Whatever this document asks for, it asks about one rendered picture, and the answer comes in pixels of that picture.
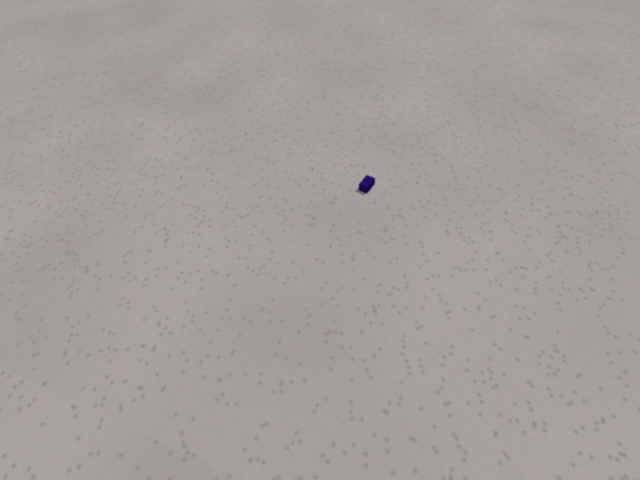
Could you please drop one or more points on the small box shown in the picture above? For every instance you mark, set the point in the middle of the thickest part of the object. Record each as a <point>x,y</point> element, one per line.
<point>366,184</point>

